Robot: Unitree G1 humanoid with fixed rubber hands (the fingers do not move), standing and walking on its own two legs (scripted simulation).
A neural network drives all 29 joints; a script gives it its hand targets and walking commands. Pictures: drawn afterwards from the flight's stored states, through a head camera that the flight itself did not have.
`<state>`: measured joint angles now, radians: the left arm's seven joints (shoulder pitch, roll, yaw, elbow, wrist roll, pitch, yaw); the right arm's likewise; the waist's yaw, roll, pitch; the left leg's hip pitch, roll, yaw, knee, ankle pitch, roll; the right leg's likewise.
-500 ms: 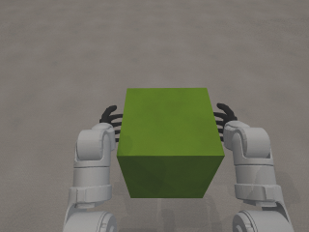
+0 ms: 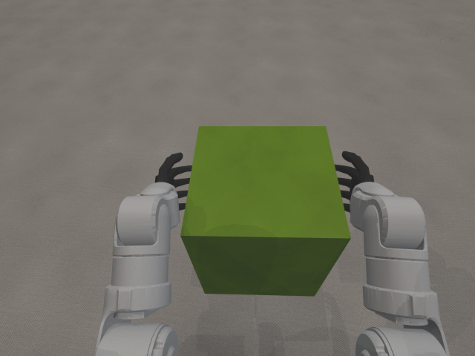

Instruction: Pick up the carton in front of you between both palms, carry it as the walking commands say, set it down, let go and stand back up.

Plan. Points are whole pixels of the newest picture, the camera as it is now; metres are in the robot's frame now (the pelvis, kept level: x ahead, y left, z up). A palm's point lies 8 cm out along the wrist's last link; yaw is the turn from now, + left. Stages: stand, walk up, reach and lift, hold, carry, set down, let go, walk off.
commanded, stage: carry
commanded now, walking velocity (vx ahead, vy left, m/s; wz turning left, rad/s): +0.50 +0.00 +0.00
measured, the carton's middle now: (260, 216) +0.37 +0.01 +0.05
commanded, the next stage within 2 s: none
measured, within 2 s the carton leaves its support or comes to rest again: neither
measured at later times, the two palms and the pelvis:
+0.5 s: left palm (205, 122) +0.57 +0.13 +0.10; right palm (346, 123) +0.57 -0.17 +0.10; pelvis +0.30 -0.02 +0.00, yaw +0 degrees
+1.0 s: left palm (208, 71) +0.82 +0.16 +0.09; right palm (318, 66) +0.82 -0.14 +0.10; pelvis +0.55 +0.00 +0.00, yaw -1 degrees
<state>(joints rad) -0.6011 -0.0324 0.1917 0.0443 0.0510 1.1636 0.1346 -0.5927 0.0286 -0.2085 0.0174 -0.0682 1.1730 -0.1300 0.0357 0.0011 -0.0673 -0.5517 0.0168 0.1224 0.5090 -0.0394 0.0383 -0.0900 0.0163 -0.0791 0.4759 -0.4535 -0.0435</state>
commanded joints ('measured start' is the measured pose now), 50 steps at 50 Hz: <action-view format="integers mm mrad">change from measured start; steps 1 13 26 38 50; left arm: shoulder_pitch -627 -403 -9 -13 -56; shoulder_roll -993 -1159 -968 -1013 -973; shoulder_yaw -663 -717 -758 -796 -793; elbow -26 -238 -352 -430 -399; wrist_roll -410 -351 -313 -375 -358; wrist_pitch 6 5 54 27 82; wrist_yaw -274 -240 -300 -325 -313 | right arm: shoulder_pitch -577 -437 -61 10 44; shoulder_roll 993 1141 964 1040 1002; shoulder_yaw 658 724 800 826 763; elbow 31 -248 -382 -374 -302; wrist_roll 380 421 360 339 335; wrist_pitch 1 12 58 16 49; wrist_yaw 241 292 308 284 300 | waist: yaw -73 -46 -9 -23 -38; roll -67 128 -188 -141 189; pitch -464 -375 -416 -231 -389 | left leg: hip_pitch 585 687 105 37 698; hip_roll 76 241 37 62 346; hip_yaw -84 -195 52 18 -271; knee -82 -282 466 171 -149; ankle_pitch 93 182 -90 -150 559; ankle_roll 45 114 -62 -69 141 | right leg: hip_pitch -53 -545 333 36 -314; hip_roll -137 -93 -378 -271 -100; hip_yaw -13 -2 398 -17 12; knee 366 334 -145 -251 193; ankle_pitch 698 205 226 628 -163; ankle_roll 10 86 -112 -66 94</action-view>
